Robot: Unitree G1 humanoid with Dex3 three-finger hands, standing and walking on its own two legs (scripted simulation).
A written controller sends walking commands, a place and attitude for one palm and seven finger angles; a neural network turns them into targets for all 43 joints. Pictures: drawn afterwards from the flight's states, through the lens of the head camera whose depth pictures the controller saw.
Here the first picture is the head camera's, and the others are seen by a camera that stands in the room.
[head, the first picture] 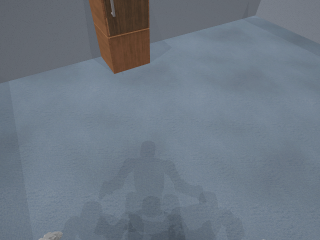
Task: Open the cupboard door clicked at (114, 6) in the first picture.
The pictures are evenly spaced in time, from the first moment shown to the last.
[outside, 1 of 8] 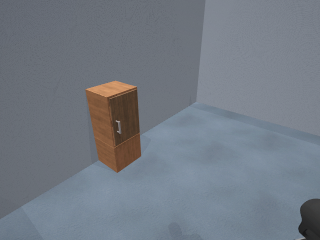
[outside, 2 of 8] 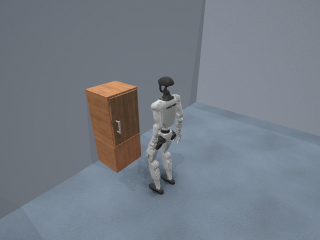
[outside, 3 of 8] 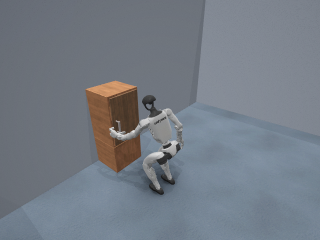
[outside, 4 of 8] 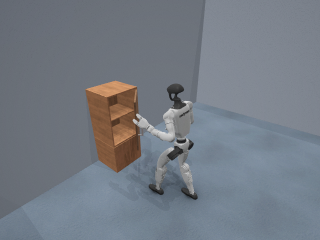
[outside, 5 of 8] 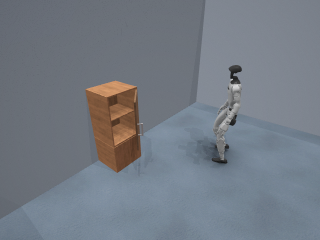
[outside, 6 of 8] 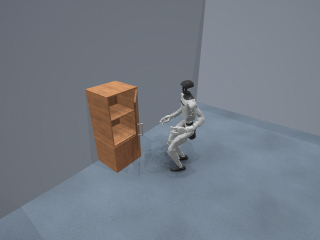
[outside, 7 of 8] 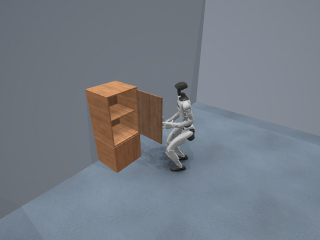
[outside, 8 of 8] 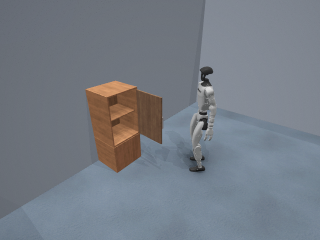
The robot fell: no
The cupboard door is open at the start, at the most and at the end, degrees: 0 89 88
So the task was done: yes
